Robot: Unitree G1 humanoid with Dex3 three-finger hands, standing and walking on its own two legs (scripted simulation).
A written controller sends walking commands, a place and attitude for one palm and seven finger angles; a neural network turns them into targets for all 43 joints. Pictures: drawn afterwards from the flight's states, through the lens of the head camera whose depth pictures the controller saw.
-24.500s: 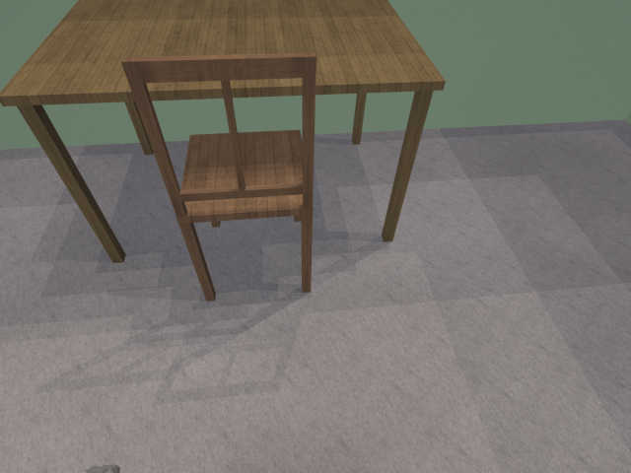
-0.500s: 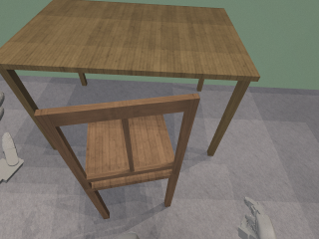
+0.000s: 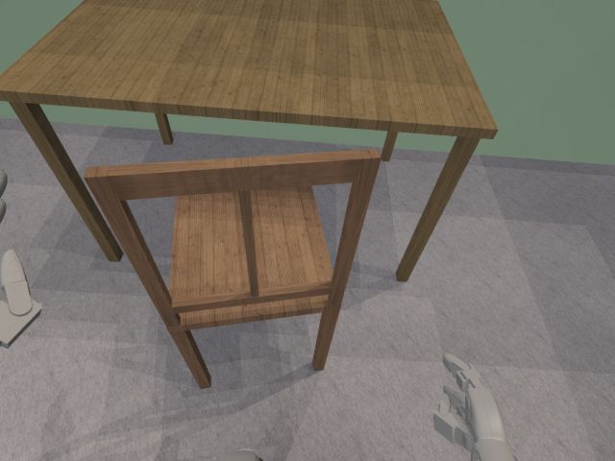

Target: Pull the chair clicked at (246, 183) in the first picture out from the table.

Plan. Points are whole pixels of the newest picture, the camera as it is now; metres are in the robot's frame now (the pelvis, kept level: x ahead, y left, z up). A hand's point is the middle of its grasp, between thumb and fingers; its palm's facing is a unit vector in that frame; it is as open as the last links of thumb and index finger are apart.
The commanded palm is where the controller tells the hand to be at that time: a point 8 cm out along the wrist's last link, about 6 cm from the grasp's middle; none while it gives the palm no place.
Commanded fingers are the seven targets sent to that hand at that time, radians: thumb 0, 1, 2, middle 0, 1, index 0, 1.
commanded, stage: stop stepping back and stand still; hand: left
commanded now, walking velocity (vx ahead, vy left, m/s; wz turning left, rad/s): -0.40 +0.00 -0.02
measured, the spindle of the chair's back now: (250, 249) +0.45 +0.14 -0.07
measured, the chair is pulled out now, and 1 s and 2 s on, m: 0.19 0.19 0.19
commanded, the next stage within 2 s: let the arm hang, fingers relaxed in 0.80 s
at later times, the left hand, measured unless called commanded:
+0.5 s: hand out of the picture +0.08 +0.27 +0.17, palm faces +0.53 -0.74 -0.41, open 7.4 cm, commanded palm +0.03 +0.30 +0.19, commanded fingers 0.00 0.90 0.90 -0.20 -0.30 -0.20 -0.30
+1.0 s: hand (26, 460) +0.11 +0.28 +0.05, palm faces +0.33 -0.83 -0.44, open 7.4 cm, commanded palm none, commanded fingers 0.00 0.90 0.90 -0.20 -0.30 -0.20 -0.30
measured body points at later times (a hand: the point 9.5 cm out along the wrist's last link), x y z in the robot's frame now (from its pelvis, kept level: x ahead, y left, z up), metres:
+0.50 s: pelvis -0.09 -0.01 +0.01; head -0.11 +0.01 +0.46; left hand +0.05 +0.31 +0.20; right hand +0.06 -0.25 -0.07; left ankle -0.08 +0.12 -0.73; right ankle -0.02 -0.13 -0.73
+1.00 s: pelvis -0.09 +0.00 +0.00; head -0.11 +0.00 +0.45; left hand +0.08 +0.33 +0.07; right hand +0.08 -0.24 -0.10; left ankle -0.08 +0.12 -0.73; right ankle -0.01 -0.13 -0.73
